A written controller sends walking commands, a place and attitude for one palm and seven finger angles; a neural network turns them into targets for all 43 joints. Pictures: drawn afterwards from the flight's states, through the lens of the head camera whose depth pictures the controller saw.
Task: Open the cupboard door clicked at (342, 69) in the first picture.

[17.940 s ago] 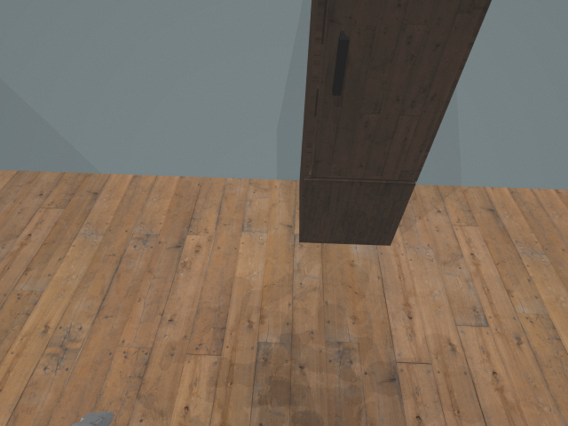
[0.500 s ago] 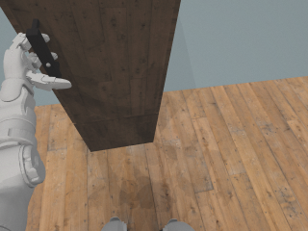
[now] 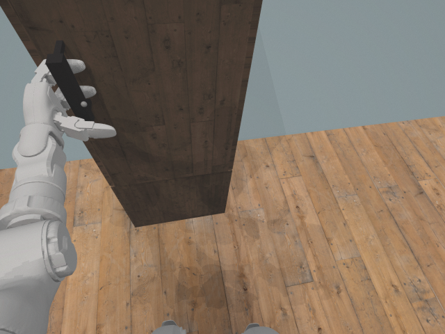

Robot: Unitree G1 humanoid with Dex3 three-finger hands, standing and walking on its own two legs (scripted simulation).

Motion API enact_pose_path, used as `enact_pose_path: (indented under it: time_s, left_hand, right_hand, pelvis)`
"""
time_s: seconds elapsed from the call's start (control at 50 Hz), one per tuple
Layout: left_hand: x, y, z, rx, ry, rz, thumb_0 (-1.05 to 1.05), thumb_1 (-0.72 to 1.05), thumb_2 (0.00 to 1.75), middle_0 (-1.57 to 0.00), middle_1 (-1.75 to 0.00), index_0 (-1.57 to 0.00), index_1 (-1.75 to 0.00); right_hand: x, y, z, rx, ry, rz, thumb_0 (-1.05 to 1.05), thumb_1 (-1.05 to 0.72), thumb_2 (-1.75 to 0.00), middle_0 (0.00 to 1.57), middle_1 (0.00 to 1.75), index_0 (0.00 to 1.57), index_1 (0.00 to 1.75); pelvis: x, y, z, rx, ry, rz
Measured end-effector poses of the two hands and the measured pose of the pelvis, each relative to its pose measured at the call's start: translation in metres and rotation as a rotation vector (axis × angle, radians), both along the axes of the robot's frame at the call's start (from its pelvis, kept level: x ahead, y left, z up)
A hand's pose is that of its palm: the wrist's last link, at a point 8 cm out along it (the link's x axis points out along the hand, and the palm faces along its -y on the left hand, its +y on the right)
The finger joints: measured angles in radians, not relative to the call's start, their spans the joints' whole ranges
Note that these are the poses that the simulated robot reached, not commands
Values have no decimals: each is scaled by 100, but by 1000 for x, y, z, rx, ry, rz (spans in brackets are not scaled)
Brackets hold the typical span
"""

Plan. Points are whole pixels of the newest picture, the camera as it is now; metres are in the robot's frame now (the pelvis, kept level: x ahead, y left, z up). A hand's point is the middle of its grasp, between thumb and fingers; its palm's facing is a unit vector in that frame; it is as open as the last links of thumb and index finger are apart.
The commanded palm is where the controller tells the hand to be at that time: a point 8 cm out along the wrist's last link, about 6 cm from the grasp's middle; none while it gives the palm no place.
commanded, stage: close the thumb around the handle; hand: left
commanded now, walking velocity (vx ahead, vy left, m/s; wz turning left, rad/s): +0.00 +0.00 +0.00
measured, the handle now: (74, 86) +0.54 +0.24 +0.11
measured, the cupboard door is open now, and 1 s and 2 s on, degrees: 0 0 47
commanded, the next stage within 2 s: pull the door open along its arc in 0.80 s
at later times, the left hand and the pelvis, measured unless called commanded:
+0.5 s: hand (84, 105) +0.49 +0.21 +0.11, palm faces +0.13 -0.99 -0.01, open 9.5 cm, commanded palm +0.46 +0.26 +0.11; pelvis -0.01 +0.00 +0.00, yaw +0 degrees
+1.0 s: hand (85, 105) +0.49 +0.21 +0.11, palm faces +0.13 -0.99 -0.01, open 5.8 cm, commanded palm +0.45 +0.26 +0.11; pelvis -0.01 +0.00 +0.00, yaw +0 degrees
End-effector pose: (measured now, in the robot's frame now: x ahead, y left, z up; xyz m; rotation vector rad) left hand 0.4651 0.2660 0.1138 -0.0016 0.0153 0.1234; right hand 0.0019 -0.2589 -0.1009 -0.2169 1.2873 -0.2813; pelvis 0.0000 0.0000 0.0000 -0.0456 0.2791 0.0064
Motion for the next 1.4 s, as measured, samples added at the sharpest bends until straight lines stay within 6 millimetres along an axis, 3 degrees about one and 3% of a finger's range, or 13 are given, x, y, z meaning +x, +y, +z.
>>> enact_pose_path:
  time_s: [0.18, 0.28, 0.72, 1.06, 1.22, 1.34, 1.4]
  left_hand:
    - [-4, 0, 1, 4, -10, 1, -1, -48, 31, -30, -121, -30, -120]
    - [-6, -2, 1, -1, -10, -3, -1, -36, 36, -31, -122, -31, -121]
    - [-4, -2, 1, 10, -1, 8, 1, 71, 82, -38, -133, -37, -133]
    - [-5, -3, 1, 5, -2, 1, 1, 71, 81, -36, -135, -36, -135]
    - [-30, -9, -1, -3, -28, -19, 1, 70, 75, -35, -135, -35, -135]
    - [-71, -26, -2, -1, -48, -50, 0, 69, 72, -35, -135, -32, -133]
    - [-94, -41, -3, -48, -55, 18, 1, 68, 72, -35, -135, -33, -132]
  right_hand:
    - [-2, -2, 1, -8, 0, -2, 0, -91, -90, 21, 30, 20, 30]
    - [-2, -2, 0, -8, -1, 0, 0, -91, -90, 21, 30, 20, 30]
    - [-12, -2, -2, -6, 19, 0, 0, -91, -90, 21, 30, 20, 30]
    - [-7, -5, 1, -9, -3, -12, 0, -91, -90, 21, 30, 20, 30]
    - [17, -1, 4, 20, -72, -20, 1, -91, -90, 21, 30, 20, 30]
    - [61, 6, 10, 55, -205, 13, 1, -91, -90, 21, 30, 20, 30]
    - [91, 12, 13, 72, -283, 63, 1, -91, -90, 20, 30, 20, 30]
  pelvis:
    - [-2, 1, 0, 1, -6, 0]
    - [-3, 1, 0, 1, -11, 1]
    - [-7, -1, -1, 0, -3, 5]
    - [-4, -2, 1, 4, -4, -7]
    - [6, 0, 7, 11, -37, -23]
    - [13, 2, 12, 16, -77, -24]
    - [14, 4, 13, 18, -99, -18]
